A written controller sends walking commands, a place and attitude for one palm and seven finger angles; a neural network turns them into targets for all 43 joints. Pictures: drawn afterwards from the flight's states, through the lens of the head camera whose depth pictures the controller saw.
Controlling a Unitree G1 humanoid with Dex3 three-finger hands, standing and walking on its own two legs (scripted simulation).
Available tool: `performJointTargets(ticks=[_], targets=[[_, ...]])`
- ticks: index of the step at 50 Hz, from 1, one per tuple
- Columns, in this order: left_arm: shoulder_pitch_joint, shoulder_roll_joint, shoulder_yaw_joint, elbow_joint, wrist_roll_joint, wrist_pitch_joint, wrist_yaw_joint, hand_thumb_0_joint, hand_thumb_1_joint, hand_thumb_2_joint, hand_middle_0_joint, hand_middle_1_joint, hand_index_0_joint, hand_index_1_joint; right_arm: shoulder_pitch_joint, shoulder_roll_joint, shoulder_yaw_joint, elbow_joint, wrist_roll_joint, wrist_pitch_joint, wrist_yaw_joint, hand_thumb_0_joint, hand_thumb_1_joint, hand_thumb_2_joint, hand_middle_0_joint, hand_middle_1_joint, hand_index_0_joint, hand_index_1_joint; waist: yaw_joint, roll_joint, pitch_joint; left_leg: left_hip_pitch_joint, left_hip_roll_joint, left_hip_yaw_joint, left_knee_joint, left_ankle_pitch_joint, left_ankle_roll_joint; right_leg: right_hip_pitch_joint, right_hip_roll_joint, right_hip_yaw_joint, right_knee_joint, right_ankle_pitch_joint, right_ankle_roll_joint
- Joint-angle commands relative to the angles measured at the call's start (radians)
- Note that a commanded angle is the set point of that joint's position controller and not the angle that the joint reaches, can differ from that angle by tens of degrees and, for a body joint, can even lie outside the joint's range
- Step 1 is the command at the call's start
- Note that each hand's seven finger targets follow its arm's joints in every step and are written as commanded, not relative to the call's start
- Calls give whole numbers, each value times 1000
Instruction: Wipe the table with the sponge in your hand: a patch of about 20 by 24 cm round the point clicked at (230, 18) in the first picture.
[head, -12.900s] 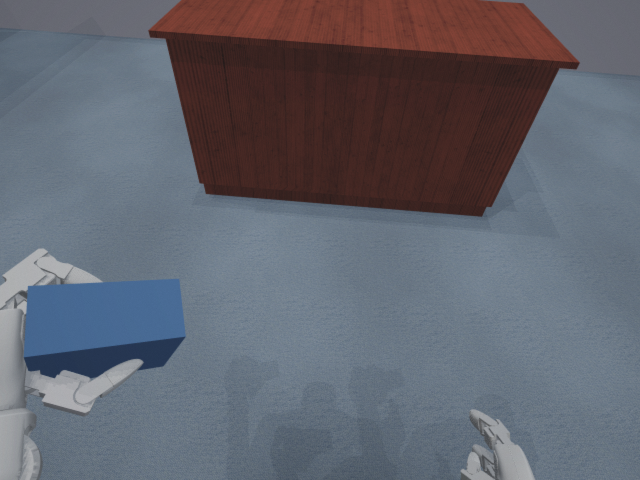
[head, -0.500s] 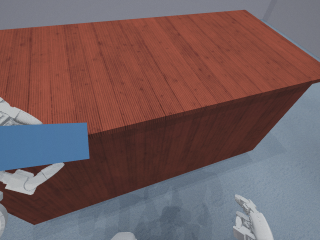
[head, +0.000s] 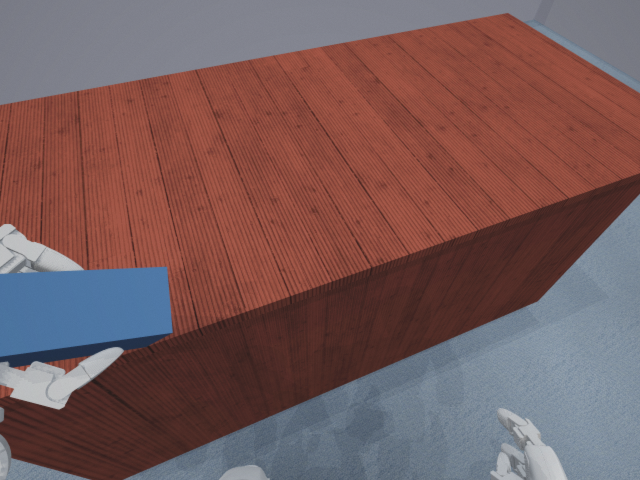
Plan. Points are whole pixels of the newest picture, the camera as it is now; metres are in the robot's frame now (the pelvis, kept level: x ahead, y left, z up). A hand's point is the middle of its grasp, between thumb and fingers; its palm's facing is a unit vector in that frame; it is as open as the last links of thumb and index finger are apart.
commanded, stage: shuffle to correct the standing spot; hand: left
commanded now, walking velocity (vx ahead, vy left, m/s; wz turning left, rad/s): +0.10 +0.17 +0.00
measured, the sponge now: (109, 315) +0.23 +0.21 +0.15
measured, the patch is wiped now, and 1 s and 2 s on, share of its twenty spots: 0.00 0.00 0.00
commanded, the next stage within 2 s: come to a stop and stand still in 0.22 s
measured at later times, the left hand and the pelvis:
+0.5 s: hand out of the picture +0.24 +0.35 +0.17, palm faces +0.46 -0.82 -0.35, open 10.0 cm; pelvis +0.02 +0.09 +0.00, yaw +2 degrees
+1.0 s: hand out of the picture +0.25 +0.35 +0.16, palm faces +0.30 -0.88 -0.37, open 10.0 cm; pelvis +0.02 +0.12 +0.01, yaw -1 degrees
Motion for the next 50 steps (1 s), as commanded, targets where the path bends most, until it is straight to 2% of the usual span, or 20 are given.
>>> performJointTargets(ticks=[1,4,8,9,10,11,15,18,19,20,21,23,31,34,36,37,38,40,44,50], targets=[[-129,190,116,-237,-15,-77,18,0,100,1300,-1200,-1600,-1200,-1600,-77,-90,-41,-169,20,-71,-20,0,-900,-900,200,300,200,300,-13,194,-253,241,138,-222,-140,265,106,-117,60,-21,221,-30,-10],[-127,206,138,-248,-15,-77,15,0,100,1300,-1200,-1600,-1200,-1600,-86,-64,-39,-156,13,-73,-12,0,-900,-900,200,300,200,300,-18,297,-212,148,189,-283,-194,163,197,-177,52,-3,335,-226,-22],[-60,177,122,-257,-23,-59,21,0,100,1300,-1200,-1600,-1200,-1600,-106,-63,-12,-162,22,-74,4,0,-900,-900,200,300,200,300,1,225,-229,-28,90,-116,-63,47,99,114,68,-25,-109,27,-29],[-56,202,136,-223,-18,-55,22,0,100,1300,-1200,-1600,-1200,-1600,-108,-50,-4,-165,16,-66,4,0,-900,-900,200,300,200,300,-2,79,-204,-150,14,-56,56,-102,54,180,-22,142,-248,47,-70],[-31,234,161,-163,-25,-47,27,0,100,1300,-1200,-1600,-1200,-1600,-107,-37,-1,-169,8,-53,7,0,-900,-900,200,300,200,300,-6,-134,-170,-289,-78,5,266,-232,4,204,-225,467,-352,56,-162],[-70,177,116,-143,-45,-35,20,0,100,1300,-1200,-1600,-1200,-1600,-96,-62,-25,-160,15,-44,15,0,-900,-900,200,300,200,300,5,-277,-109,-343,-55,-50,453,-255,-19,156,-329,595,-386,91,-225],[-148,197,114,-154,-22,-55,29,0,100,1300,-1200,-1600,-1200,-1600,-121,-34,13,-126,11,-26,6,0,-900,-900,200,300,200,300,-6,-99,-139,-215,31,-114,287,-198,-5,114,-252,267,-191,486,-182],[-199,151,63,-172,-16,-47,26,0,100,1300,-1200,-1600,-1200,-1600,-112,-12,13,-122,5,-43,-18,0,-900,-900,200,300,200,300,-14,-59,-197,133,-86,57,-55,30,-9,1,-87,83,-135,233,-101],[-238,154,53,-211,-16,-49,24,0,100,1300,-1200,-1600,-1200,-1600,-107,-29,-2,-127,10,-54,-27,0,-900,-900,200,300,200,300,-18,28,-208,216,-60,18,-114,58,-10,-34,-46,69,-54,168,-76],[-243,154,49,-245,-23,-49,23,0,100,1300,-1200,-1600,-1200,-1600,-116,-57,-15,-139,16,-64,-37,0,-900,-900,200,300,200,300,-18,195,-224,320,86,-191,-162,120,52,-159,38,29,104,47,-28],[-277,160,46,-265,-17,-52,24,0,100,1300,-1200,-1600,-1200,-1600,-94,-67,-17,-145,14,-64,-33,0,-900,-900,200,300,200,300,-20,273,-242,279,211,-408,-259,201,126,-184,103,21,264,-186,-11],[-210,176,74,-225,-23,-36,15,0,100,1300,-1200,-1600,-1200,-1600,-110,-38,-9,-126,0,-70,-32,0,-900,-900,200,300,200,300,-25,245,-244,263,241,-470,-311,229,155,-205,87,91,354,-192,-21],[-43,184,106,-207,-37,-4,14,0,100,1300,-1200,-1600,-1200,-1600,-122,-45,21,-142,3,-68,-19,0,-900,-900,200,300,200,300,-12,227,-215,54,162,-206,-257,42,64,113,126,23,-192,63,-27],[-103,194,121,-110,-32,10,13,0,100,1300,-1200,-1600,-1200,-1600,-111,-38,23,-142,8,-50,-29,0,-900,-900,200,300,200,300,-14,109,-182,-78,72,-121,-230,-253,18,205,79,120,-308,99,-49],[-79,136,59,-60,-42,37,3,0,100,1300,-1200,-1600,-1200,-1600,-103,-42,16,-140,14,-39,-29,0,-900,-900,200,300,200,300,-19,-28,-132,25,-14,-62,-78,-200,-1,-1,-2,268,-422,-87,-97],[-1086,870,548,-310,80,-53,-22,0,100,1300,-1200,-1600,-1200,-1600,-42,-104,-22,-116,-21,-90,-41,0,-900,-900,200,300,200,300,12,-71,56,40,-47,33,-33,-68,-16,-199,35,226,-491,150,5],[-553,302,154,236,2,-30,-71,0,100,1300,-1200,-1600,-1200,-1600,-95,20,33,-105,3,-90,-47,0,-900,-900,200,300,200,300,-2,-27,-173,136,-63,-57,-94,33,19,-77,-30,214,-359,105,-83],[-223,42,-44,189,-53,-22,-86,0,100,1300,-1200,-1600,-1200,-1600,-71,-48,-5,-161,36,-86,-8,0,-900,-900,200,300,200,300,28,171,-178,212,-15,-39,-112,18,21,-23,5,240,-333,169,-44],[-203,160,14,-98,-38,-44,-47,0,100,1300,-1200,-1600,-1200,-1600,-116,-47,9,-198,29,-92,7,0,-900,-900,200,300,200,300,33,-49,-151,151,-29,-63,-141,-121,30,-14,17,220,-411,-112,-23],[-184,267,168,-177,-33,-59,-13,0,100,1300,-1200,-1600,-1200,-1600,-145,-58,15,-189,12,-92,-24,0,-900,-900,200,300,200,300,16,94,-135,147,-7,-110,-214,-142,27,-20,57,178,-367,-75,-60]])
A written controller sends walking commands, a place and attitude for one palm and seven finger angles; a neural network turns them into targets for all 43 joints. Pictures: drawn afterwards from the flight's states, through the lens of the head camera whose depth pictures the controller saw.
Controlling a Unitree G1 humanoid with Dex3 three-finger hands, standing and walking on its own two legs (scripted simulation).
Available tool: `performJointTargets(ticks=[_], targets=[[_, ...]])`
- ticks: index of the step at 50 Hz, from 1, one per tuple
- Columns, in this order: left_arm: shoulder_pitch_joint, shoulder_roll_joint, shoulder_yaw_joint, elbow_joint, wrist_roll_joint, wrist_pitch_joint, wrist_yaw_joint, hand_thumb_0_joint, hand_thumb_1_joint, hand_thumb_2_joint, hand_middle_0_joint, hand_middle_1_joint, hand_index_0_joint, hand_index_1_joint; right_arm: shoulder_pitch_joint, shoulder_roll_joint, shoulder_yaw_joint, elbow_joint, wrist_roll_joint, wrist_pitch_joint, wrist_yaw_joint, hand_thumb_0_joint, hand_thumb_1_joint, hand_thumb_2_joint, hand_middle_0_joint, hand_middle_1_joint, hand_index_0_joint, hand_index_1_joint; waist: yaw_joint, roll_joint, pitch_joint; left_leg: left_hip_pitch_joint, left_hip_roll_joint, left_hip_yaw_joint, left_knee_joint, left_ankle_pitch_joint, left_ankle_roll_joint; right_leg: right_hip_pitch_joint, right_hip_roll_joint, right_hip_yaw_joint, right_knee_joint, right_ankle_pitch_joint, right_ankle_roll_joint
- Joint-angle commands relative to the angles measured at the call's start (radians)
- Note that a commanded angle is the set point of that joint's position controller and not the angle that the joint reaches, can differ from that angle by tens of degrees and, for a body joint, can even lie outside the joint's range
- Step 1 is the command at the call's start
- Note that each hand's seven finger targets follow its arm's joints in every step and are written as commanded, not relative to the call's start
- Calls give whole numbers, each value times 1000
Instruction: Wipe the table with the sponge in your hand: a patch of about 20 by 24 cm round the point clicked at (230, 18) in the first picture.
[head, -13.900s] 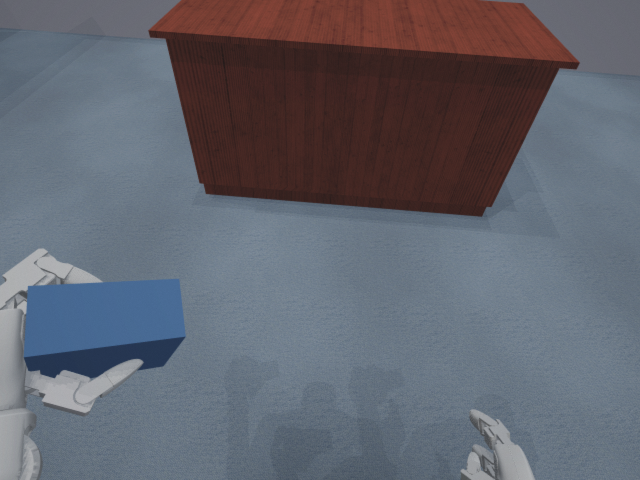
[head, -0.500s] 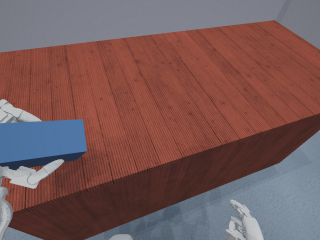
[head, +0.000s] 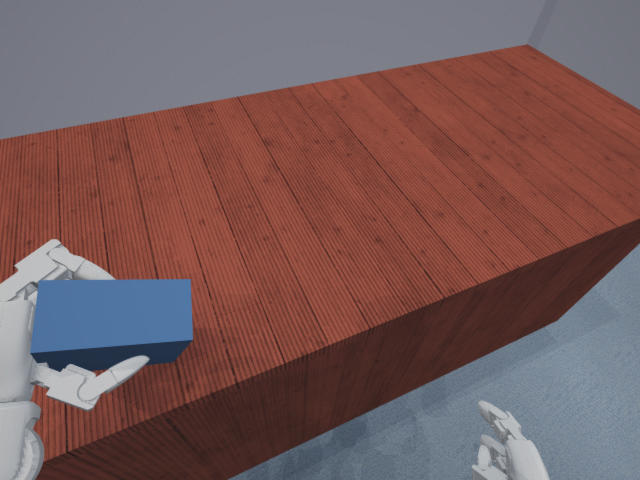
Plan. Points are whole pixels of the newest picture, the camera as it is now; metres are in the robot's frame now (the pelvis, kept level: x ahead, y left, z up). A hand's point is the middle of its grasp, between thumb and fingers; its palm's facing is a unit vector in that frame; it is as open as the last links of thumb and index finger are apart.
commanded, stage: come to a stop and stand still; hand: left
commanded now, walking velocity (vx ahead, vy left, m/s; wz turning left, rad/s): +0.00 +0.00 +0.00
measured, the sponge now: (139, 326) +0.23 +0.20 +0.13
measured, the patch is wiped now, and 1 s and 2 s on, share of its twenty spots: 0.00 0.00 0.00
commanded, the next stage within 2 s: look again from close up in 0.54 s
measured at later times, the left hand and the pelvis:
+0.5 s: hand (44, 281) +0.25 +0.29 +0.16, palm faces +0.38 -0.84 -0.40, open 10.0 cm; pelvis +0.04 +0.04 +0.00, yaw +1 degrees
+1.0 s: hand (39, 308) +0.23 +0.28 +0.15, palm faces +0.40 -0.84 -0.38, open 10.0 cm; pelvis +0.01 +0.03 +0.00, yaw +1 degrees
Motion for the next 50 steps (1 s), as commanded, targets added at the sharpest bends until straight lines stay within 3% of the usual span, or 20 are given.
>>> performJointTargets(ticks=[1,4,9,12,15,16,17,20,21,29,30,31,35,36,40,41,42,45,46,50], targets=[[-152,260,224,-269,-16,-90,44,0,100,1300,-1200,-1600,-1200,-1600,-135,-95,-30,-170,-5,-60,-25,0,-900,-900,200,300,200,300,9,97,-92,36,61,-143,-145,-182,5,-38,-92,100,-114,-167,1],[-152,243,215,-278,-15,-97,43,0,100,1300,-1200,-1600,-1200,-1600,-119,-91,-31,-168,-2,-70,-23,0,-900,-900,200,300,200,300,13,167,-136,24,89,-165,-168,-106,13,63,-75,66,-37,8,7],[-74,183,157,-286,-14,-77,38,0,100,1300,-1200,-1600,-1200,-1600,-98,-97,-40,-154,1,-73,-5,0,-900,-900,200,300,200,300,7,75,-221,139,86,-130,-64,278,-2,89,-86,47,-27,245,15],[-72,177,138,-325,-6,-64,38,0,100,1300,-1200,-1600,-1200,-1600,-96,-100,-45,-153,2,-64,3,0,-900,-900,200,300,200,300,0,91,-244,203,97,-132,-46,464,-21,69,-79,24,2,276,15],[-49,219,189,-325,-1,-52,50,0,100,1300,-1200,-1600,-1200,-1600,-114,-89,-38,-152,2,-47,0,0,-900,-900,200,300,200,300,1,104,-248,233,110,-133,-45,541,-40,41,-73,11,15,223,16],[-43,186,161,-317,-8,-54,43,0,100,1300,-1200,-1600,-1200,-1600,-98,-89,-39,-152,-4,-39,0,0,-900,-900,200,300,200,300,-4,102,-240,226,114,-140,-49,552,-38,40,-74,2,16,196,15],[-50,213,181,-337,-10,-53,44,0,100,1300,-1200,-1600,-1200,-1600,-99,-87,-41,-164,-2,-35,-1,0,-900,-900,200,300,200,300,-3,109,-240,234,123,-146,-48,571,-42,46,-81,5,10,186,14],[-54,231,206,-337,-7,-47,52,0,100,1300,-1200,-1600,-1200,-1600,-122,-81,-33,-164,3,-23,-7,0,-900,-900,200,300,200,300,-2,118,-225,218,119,-136,-56,542,-56,49,-80,6,1,180,13],[-35,194,174,-308,-16,-46,45,0,100,1300,-1200,-1600,-1200,-1600,-105,-83,-32,-165,-3,-16,-7,0,-900,-900,200,300,200,300,-5,106,-210,195,122,-142,-67,511,-49,56,-82,-1,-9,157,14],[-75,187,142,-322,-11,-38,53,0,100,1300,-1200,-1600,-1200,-1600,-113,-91,-40,-173,4,-11,-18,0,-900,-900,200,300,200,300,-3,112,-198,158,116,-144,-99,351,-59,95,-97,21,-38,171,11],[-86,202,157,-322,-4,-34,59,0,100,1300,-1200,-1600,-1200,-1600,-133,-87,-34,-169,7,-12,-21,0,-900,-900,200,300,200,300,0,107,-189,152,114,-135,-112,302,-61,83,-92,23,-37,156,14],[-73,166,125,-301,-10,-37,54,0,100,1300,-1200,-1600,-1200,-1600,-118,-91,-33,-167,0,-5,-22,0,-900,-900,200,300,200,300,-1,113,-185,128,111,-143,-123,263,-53,96,-94,15,-47,144,13],[-80,215,170,-318,-1,-38,66,0,100,1300,-1200,-1600,-1200,-1600,-136,-89,-37,-170,8,-9,-30,0,-900,-900,200,300,200,300,3,99,-175,107,107,-143,-144,149,-53,105,-98,28,-54,130,13],[-60,169,130,-283,-11,-40,59,0,100,1300,-1200,-1600,-1200,-1600,-127,-87,-31,-171,2,-2,-30,0,-900,-900,200,300,200,300,2,86,-163,78,104,-153,-159,95,-42,116,-99,19,-69,113,14],[-73,209,168,-281,-1,-39,67,0,100,1300,-1200,-1600,-1200,-1600,-136,-91,-37,-170,9,-10,-36,0,-900,-900,200,300,200,300,2,87,-130,42,100,-151,-183,-38,-31,107,-102,41,-83,73,13],[-65,155,119,-250,-8,-42,58,0,100,1300,-1200,-1600,-1200,-1600,-124,-90,-32,-169,4,-5,-34,0,-900,-900,200,300,200,300,-2,86,-118,29,97,-162,-195,-73,-24,102,-98,32,-92,51,12],[-77,188,142,-272,-7,-43,61,0,100,1300,-1200,-1600,-1200,-1600,-127,-90,-39,-175,8,-11,-36,0,-900,-900,200,300,200,300,-1,88,-123,27,100,-166,-194,-81,-21,113,-102,44,-94,57,12],[-92,205,159,-283,2,-44,66,0,100,1300,-1200,-1600,-1200,-1600,-137,-95,-39,-166,9,-18,-38,0,-900,-900,200,300,200,300,0,81,-127,41,92,-152,-179,-73,-19,98,-102,53,-99,65,11],[-73,165,124,-253,-6,-47,59,0,100,1300,-1200,-1600,-1200,-1600,-124,-93,-34,-162,3,-15,-36,0,-900,-900,200,300,200,300,-1,68,-134,39,88,-160,-182,-74,-14,102,-100,42,-105,60,11],[-77,210,161,-285,1,-47,65,0,100,1300,-1200,-1600,-1200,-1600,-140,-95,-38,-163,9,-26,-36,0,-900,-900,200,300,200,300,1,85,-134,66,91,-151,-172,-34,-20,85,-103,55,-97,80,10]])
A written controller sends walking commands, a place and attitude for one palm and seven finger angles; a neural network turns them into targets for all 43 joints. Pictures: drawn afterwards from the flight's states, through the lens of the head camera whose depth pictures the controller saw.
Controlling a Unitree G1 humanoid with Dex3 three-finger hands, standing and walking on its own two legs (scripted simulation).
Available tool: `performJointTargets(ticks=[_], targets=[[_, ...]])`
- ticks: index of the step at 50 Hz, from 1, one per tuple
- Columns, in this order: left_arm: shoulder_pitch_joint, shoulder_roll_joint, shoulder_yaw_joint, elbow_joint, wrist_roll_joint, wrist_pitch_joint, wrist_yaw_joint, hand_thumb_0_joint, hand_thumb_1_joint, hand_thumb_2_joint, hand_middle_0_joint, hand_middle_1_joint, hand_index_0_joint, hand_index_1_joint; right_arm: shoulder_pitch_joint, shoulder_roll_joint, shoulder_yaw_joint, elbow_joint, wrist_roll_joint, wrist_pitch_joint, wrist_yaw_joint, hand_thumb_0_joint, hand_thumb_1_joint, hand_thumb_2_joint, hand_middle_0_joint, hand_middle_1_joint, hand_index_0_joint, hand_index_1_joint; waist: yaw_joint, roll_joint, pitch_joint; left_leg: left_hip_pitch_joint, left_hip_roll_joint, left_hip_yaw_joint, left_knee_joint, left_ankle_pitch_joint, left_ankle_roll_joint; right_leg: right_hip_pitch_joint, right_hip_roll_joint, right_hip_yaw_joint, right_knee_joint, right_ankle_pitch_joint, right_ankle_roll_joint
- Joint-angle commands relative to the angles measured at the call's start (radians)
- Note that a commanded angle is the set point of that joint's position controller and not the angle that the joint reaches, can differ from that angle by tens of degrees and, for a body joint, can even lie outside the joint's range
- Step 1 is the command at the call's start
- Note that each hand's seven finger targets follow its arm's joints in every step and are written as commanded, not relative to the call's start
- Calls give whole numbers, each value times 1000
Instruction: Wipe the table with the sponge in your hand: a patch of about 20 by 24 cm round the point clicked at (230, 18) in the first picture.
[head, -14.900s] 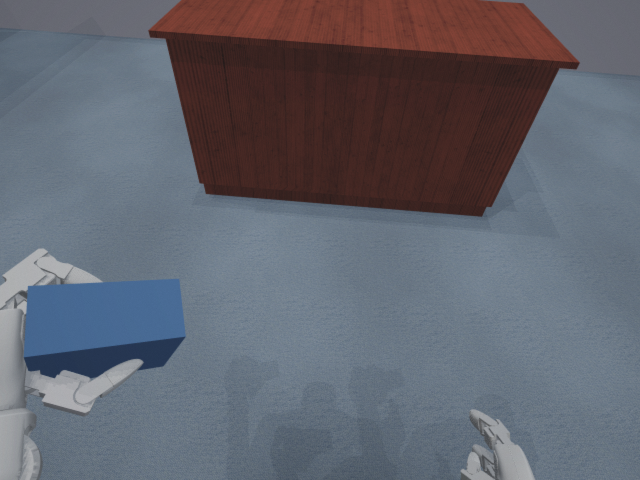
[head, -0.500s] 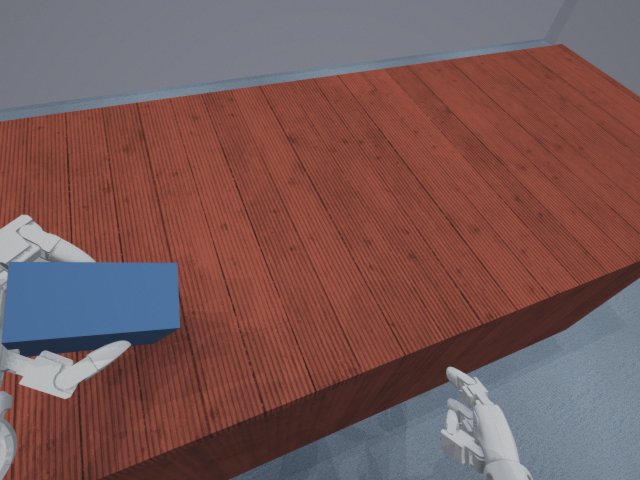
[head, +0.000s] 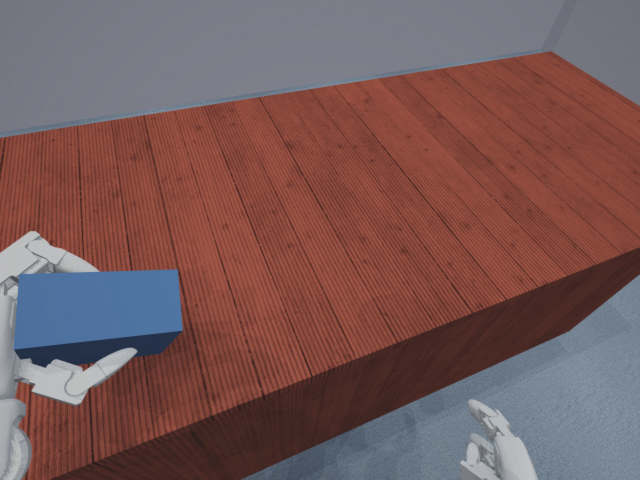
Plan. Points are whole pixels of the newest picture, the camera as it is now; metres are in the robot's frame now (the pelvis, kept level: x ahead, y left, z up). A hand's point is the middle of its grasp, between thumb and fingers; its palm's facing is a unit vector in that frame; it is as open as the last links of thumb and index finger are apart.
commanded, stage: shuffle to correct the standing spot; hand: left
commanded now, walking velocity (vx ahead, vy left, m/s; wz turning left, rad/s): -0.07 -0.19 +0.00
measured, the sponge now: (125, 319) +0.23 +0.22 +0.13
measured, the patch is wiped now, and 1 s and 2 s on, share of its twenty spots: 0.00 0.00 0.00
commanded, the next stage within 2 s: come to a stop and stand still in 0.74 s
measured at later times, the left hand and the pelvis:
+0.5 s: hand (140, 316) +0.22 +0.19 +0.16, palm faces +0.31 -0.86 -0.41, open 10.0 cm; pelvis +0.00 -0.05 +0.00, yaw -1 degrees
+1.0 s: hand (167, 341) +0.20 +0.16 +0.16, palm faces +0.28 -0.84 -0.46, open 10.0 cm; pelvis -0.02 -0.07 -0.01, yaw -2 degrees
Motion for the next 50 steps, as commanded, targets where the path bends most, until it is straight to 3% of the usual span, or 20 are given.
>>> performJointTargets(ticks=[1,5,6,14,15,16,20,21,22,30,31,34,39,41,42,45,46,47,49,50], targets=[[-83,143,87,-220,-16,-75,12,0,100,1300,-1200,-1600,-1200,-1600,-103,-127,-47,-158,1,-62,-12,0,-900,-900,200,300,200,300,-5,90,-139,14,135,-163,-152,-53,-63,24,-49,51,-29,45,-32],[-109,196,138,-241,-14,-71,14,0,100,1300,-1200,-1600,-1200,-1600,-119,-122,-54,-165,9,-66,-14,0,-900,-900,200,300,200,300,-2,94,-129,35,170,-163,-173,-47,-77,6,-34,50,-8,37,-23],[-103,149,95,-213,-24,-71,4,0,100,1300,-1200,-1600,-1200,-1600,-104,-121,-50,-164,3,-60,-11,0,-900,-900,200,300,200,300,-5,102,-121,13,174,-180,-195,-63,-74,14,-24,38,-5,30,-20],[-94,170,113,-270,-29,-64,-3,0,100,1300,-1200,-1600,-1200,-1600,-94,-119,-68,-189,6,-60,4,0,-900,-900,200,300,200,300,-4,113,-162,53,209,-165,-133,44,-67,3,-32,48,11,73,-24],[-88,194,139,-278,-25,-58,1,0,100,1300,-1200,-1600,-1200,-1600,-111,-119,-64,-184,9,-60,6,0,-900,-900,200,300,200,300,-3,115,-163,58,205,-145,-125,51,-71,-10,-27,47,16,74,-24],[-71,158,107,-255,-36,-55,-6,0,100,1300,-1200,-1600,-1200,-1600,-98,-117,-60,-184,2,-52,7,0,-900,-900,200,300,200,300,-6,116,-162,37,204,-151,-126,53,-62,3,-25,39,7,78,-21],[-41,214,165,-293,-40,-49,-7,0,100,1300,-1200,-1600,-1200,-1600,-109,-120,-71,-191,8,-52,4,0,-900,-900,200,300,200,300,-4,95,-187,80,196,-120,-41,164,-62,-25,-42,75,-7,164,-29],[-33,165,121,-269,-51,-46,-16,0,100,1300,-1200,-1600,-1200,-1600,-95,-118,-67,-189,2,-46,5,0,-900,-900,200,300,200,300,-9,84,-191,63,187,-124,-42,155,-60,-13,-40,71,-11,168,-30],[-48,192,143,-302,-53,-48,-17,0,100,1300,-1200,-1600,-1200,-1600,-98,-124,-80,-198,6,-52,2,0,-900,-900,200,300,200,300,-7,96,-196,80,188,-122,-24,175,-62,-24,-45,90,-6,193,-35],[-13,216,170,-294,-68,-26,-9,0,100,1300,-1200,-1600,-1200,-1600,-110,-124,-82,-190,11,-37,-12,0,-900,-900,200,300,200,300,-12,48,-188,65,157,-79,48,75,-60,-78,-83,148,-37,209,-28],[-2,187,143,-272,-72,-25,-12,0,100,1300,-1200,-1600,-1200,-1600,-96,-122,-77,-187,5,-30,-10,0,-900,-900,200,300,200,300,-15,36,-191,56,149,-72,55,59,-55,-77,-85,139,-44,194,-20],[-14,217,169,-312,-73,-30,-7,0,100,1300,-1200,-1600,-1200,-1600,-93,-126,-90,-197,10,-34,-15,0,-900,-900,200,300,200,300,-11,29,-181,45,140,-70,88,52,-59,-97,-107,167,-48,218,-16],[19,249,208,-349,-68,-76,-13,0,100,1300,-1200,-1600,-1200,-1600,-82,-123,-91,-200,1,-39,-22,0,-900,-900,200,300,200,300,-6,44,-198,55,168,-68,94,232,-52,-83,-98,114,1,417,35],[49,227,196,-321,-65,-87,-15,0,100,1300,-1200,-1600,-1200,-1600,-81,-118,-81,-189,-7,-30,-21,0,-900,-900,200,300,200,300,-12,66,-216,61,184,-65,75,309,-42,-65,-79,81,18,423,58],[25,257,226,-339,-60,-102,-17,0,100,1300,-1200,-1600,-1200,-1600,-83,-122,-93,-192,-6,-38,-24,0,-900,-900,200,300,200,300,-6,62,-217,51,199,-70,87,325,-41,-61,-83,87,36,446,67],[113,217,211,-272,-68,-83,-12,0,100,1300,-1200,-1600,-1200,-1600,-89,-121,-89,-198,9,-35,-20,0,-900,-900,200,300,200,300,-2,70,-248,34,156,-55,114,133,-55,-47,-110,152,7,353,39],[108,195,180,-259,-73,-75,-9,0,100,1300,-1200,-1600,-1200,-1600,-78,-120,-79,-200,9,-27,-15,0,-900,-900,200,300,200,300,-4,29,-248,6,130,-53,118,40,-56,-45,-124,175,-20,257,39],[86,221,199,-289,-71,-72,0,0,100,1300,-1200,-1600,-1200,-1600,-87,-119,-82,-208,16,-31,-17,0,-900,-900,200,300,200,300,0,11,-225,-4,104,-47,144,-61,-59,-78,-148,232,-71,157,42],[72,213,184,-283,-70,-60,19,0,100,1300,-1200,-1600,-1200,-1600,-76,-110,-69,-192,22,-33,-16,0,-900,-900,200,300,200,300,-4,-53,-192,-10,75,-70,200,-120,-64,-130,-203,310,-147,-47,0],[72,215,177,-275,-66,-46,34,0,100,1300,-1200,-1600,-1200,-1600,-96,-111,-60,-175,25,-32,-20,0,-900,-900,200,300,200,300,-6,-42,-170,9,78,-93,188,-112,-61,-160,-211,320,-156,-90,-30]])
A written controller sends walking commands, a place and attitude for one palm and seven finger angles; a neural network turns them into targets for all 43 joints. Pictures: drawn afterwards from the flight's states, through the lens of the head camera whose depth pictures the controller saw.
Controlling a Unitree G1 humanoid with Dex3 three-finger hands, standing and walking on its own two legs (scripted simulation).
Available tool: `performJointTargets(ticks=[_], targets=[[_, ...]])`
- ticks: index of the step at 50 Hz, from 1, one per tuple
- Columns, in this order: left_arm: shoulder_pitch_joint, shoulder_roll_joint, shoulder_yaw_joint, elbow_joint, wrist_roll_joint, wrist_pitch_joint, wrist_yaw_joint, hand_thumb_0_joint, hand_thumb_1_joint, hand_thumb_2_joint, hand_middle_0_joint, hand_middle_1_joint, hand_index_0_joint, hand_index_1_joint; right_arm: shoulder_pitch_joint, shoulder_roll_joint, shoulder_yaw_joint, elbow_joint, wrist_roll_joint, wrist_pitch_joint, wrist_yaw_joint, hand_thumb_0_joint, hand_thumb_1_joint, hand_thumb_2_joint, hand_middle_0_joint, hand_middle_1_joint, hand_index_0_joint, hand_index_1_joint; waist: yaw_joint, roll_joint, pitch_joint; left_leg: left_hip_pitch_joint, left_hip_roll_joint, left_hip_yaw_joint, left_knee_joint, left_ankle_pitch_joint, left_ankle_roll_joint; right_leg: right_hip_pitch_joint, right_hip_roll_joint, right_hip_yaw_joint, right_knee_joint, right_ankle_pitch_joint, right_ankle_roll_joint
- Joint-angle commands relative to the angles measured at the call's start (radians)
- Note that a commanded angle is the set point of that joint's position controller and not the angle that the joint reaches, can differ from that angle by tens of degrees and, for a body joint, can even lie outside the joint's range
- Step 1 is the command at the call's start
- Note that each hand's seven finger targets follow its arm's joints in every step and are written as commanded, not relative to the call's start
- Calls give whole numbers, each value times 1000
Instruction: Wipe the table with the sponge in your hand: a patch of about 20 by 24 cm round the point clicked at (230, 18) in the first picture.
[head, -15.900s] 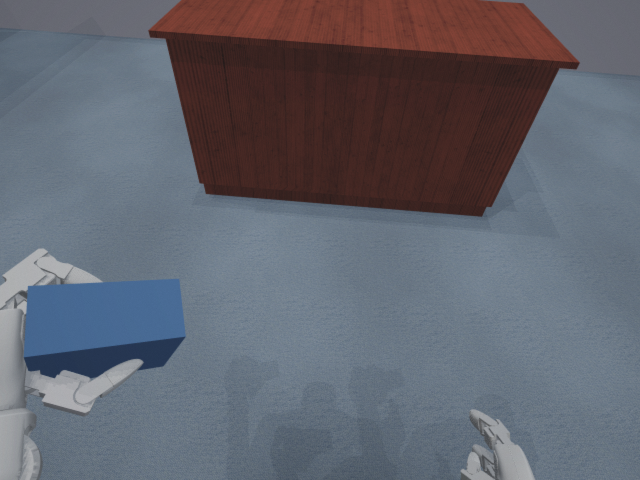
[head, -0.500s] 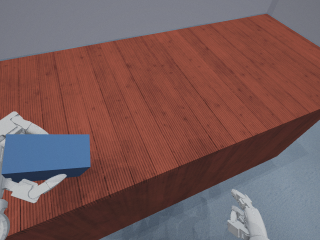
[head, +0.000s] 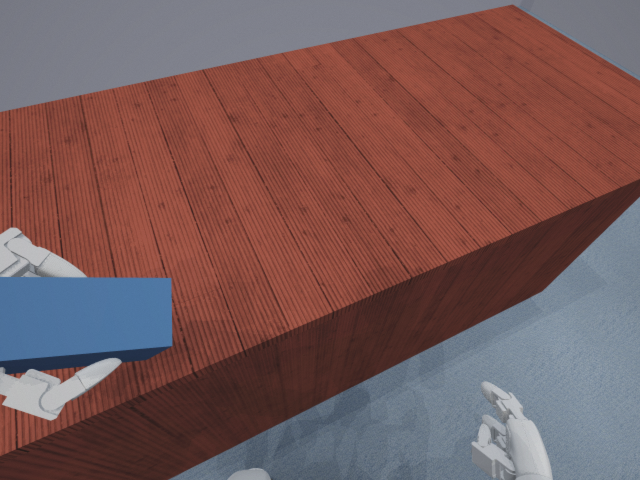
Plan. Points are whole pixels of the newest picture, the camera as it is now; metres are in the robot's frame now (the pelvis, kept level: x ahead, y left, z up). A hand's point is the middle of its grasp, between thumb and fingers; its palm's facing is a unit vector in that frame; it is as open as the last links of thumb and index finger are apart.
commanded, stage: come to a stop and stand still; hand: left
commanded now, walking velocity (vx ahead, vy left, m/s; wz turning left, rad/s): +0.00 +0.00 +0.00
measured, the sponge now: (110, 325) +0.22 +0.21 +0.14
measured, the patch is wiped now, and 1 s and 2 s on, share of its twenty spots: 0.00 0.00 0.00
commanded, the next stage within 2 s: look again from close up in 0.76 s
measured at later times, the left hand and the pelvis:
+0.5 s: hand out of the picture +0.22 +0.31 +0.16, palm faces +0.37 -0.85 -0.39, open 10.0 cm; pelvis +0.01 +0.06 +0.01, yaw +0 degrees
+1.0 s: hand out of the picture +0.25 +0.33 +0.18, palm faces +0.43 -0.81 -0.40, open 10.0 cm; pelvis +0.01 +0.06 +0.01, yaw -1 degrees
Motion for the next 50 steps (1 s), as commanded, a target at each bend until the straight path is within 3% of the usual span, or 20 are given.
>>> performJointTargets(ticks=[1,5,6,10,11,20,21,24,32,35,36,40,41,42,43,44,45,47,49,50], targets=[[-44,119,78,-159,-13,-26,57,0,100,1300,-1200,-1600,-1200,-1600,-56,-89,-9,-122,5,-53,-11,0,-900,-900,200,300,200,300,1,-83,-185,135,-24,-58,20,-41,34,-27,-309,289,-226,-132,66],[-137,158,79,-176,10,-21,70,0,100,1300,-1200,-1600,-1200,-1600,-104,-107,-11,-111,8,-73,-25,0,-900,-900,200,300,200,300,14,31,-138,202,24,-99,-148,14,54,-12,-235,224,-189,-101,96],[-159,119,44,-170,12,-23,65,0,100,1300,-1200,-1600,-1200,-1600,-92,-103,0,-110,-3,-68,-23,0,-900,-900,200,300,200,300,10,57,-134,167,32,-123,-196,3,62,32,-206,186,-168,-97,95],[-157,135,60,-164,28,-21,62,0,100,1300,-1200,-1600,-1200,-1600,-103,-103,-4,-116,1,-78,-18,0,-900,-900,200,300,200,300,14,102,-139,113,60,-171,-269,-22,63,135,-181,153,-121,-9,72],[-159,97,26,-157,28,-25,53,0,100,1300,-1200,-1600,-1200,-1600,-84,-103,1,-116,-6,-74,-13,0,-900,-900,200,300,200,300,10,90,-142,93,57,-175,-284,-29,64,159,-172,133,-113,-4,70],[-122,125,66,-162,32,-30,41,0,100,1300,-1200,-1600,-1200,-1600,-70,-97,-4,-123,-3,-77,-5,0,-900,-900,200,300,200,300,5,91,-162,129,58,-178,-292,77,26,191,-169,100,-98,101,60],[-123,93,39,-142,29,-32,34,0,100,1300,-1200,-1600,-1200,-1600,-60,-101,0,-118,-11,-72,-4,0,-900,-900,200,300,200,300,6,82,-159,123,60,-181,-306,72,26,190,-161,84,-94,90,63],[-152,106,47,-153,33,-32,35,0,100,1300,-1200,-1600,-1200,-1600,-59,-98,-9,-125,-7,-75,-6,0,-900,-900,200,300,200,300,7,101,-158,136,65,-181,-299,86,12,194,-171,92,-101,101,61],[-164,102,33,-189,34,-37,33,0,100,1300,-1200,-1600,-1200,-1600,-60,-100,-16,-115,-8,-75,-2,0,-900,-900,200,300,200,300,7,116,-209,245,62,-172,-253,350,-34,172,-167,63,-68,135,55],[-131,124,63,-181,33,-33,38,0,100,1300,-1200,-1600,-1200,-1600,-66,-98,-14,-111,-4,-69,-2,0,-900,-900,200,300,200,300,6,98,-215,252,62,-158,-234,365,-34,168,-173,66,-73,144,54],[-115,88,38,-158,26,-33,33,0,100,1300,-1200,-1600,-1200,-1600,-60,-100,-9,-110,-11,-61,-1,0,-900,-900,200,300,200,300,6,83,-205,233,57,-158,-241,352,-28,174,-167,52,-75,145,57],[-108,121,72,-158,26,-27,39,0,100,1300,-1200,-1600,-1200,-1600,-71,-99,-15,-113,3,-56,-2,0,-900,-900,200,300,200,300,3,81,-203,210,51,-146,-223,304,-18,188,-185,83,-87,181,52],[-1198,911,630,-394,201,-143,27,0,100,1300,-1200,-1600,-1200,-1600,45,-151,-4,-114,-64,-110,13,0,-900,-900,200,300,200,300,21,4,-94,28,31,-90,-81,357,51,43,-183,80,-66,145,71],[-606,296,251,227,90,-104,-16,0,100,1300,-1200,-1600,-1200,-1600,-60,-15,37,-70,-24,-112,16,0,-900,-900,200,300,200,300,18,-3,-281,217,-16,-110,-140,419,44,31,-207,84,-47,117,39],[-346,201,172,270,56,-96,-32,0,100,1300,-1200,-1600,-1200,-1600,-2,-111,-25,-100,-23,-130,15,0,-900,-900,200,300,200,300,50,59,-294,261,-8,-96,-109,407,20,93,-197,203,-69,246,32],[-300,138,85,96,27,-107,-40,0,100,1300,-1200,-1600,-1200,-1600,2,-122,-32,-105,-11,-124,32,0,-900,-900,200,300,200,300,30,106,-316,242,-12,-103,-123,417,19,163,-209,179,-44,275,38],[-197,33,8,48,12,-109,-42,0,100,1300,-1200,-1600,-1200,-1600,-37,-105,-26,-110,4,-131,54,0,-900,-900,200,300,200,300,30,162,-341,291,-5,-87,-125,487,19,156,-186,135,9,275,43],[-128,64,-4,-73,19,-101,-31,0,100,1300,-1200,-1600,-1200,-1600,-41,-123,-29,-128,-2,-123,74,0,-900,-900,200,300,200,300,38,89,-304,218,22,-103,-143,448,27,166,-180,102,8,222,62],[-100,86,12,-80,23,-91,-14,0,100,1300,-1200,-1600,-1200,-1600,-55,-123,-24,-133,0,-119,69,0,-900,-900,200,300,200,300,38,-15,-255,141,15,-105,-163,307,28,173,-177,104,-12,172,69],[-86,129,69,-85,23,-86,2,0,100,1300,-1200,-1600,-1200,-1600,-85,-118,-17,-130,3,-115,64,0,-900,-900,200,300,200,300,38,-21,-250,143,12,-88,-172,258,31,169,-167,92,-9,156,74]])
